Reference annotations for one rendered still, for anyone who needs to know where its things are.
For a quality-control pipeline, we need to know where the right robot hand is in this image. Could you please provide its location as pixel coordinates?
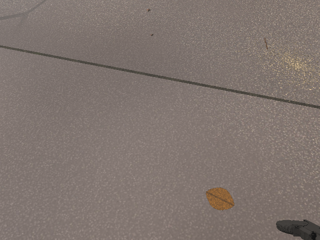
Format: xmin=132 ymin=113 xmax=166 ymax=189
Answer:
xmin=276 ymin=219 xmax=320 ymax=240

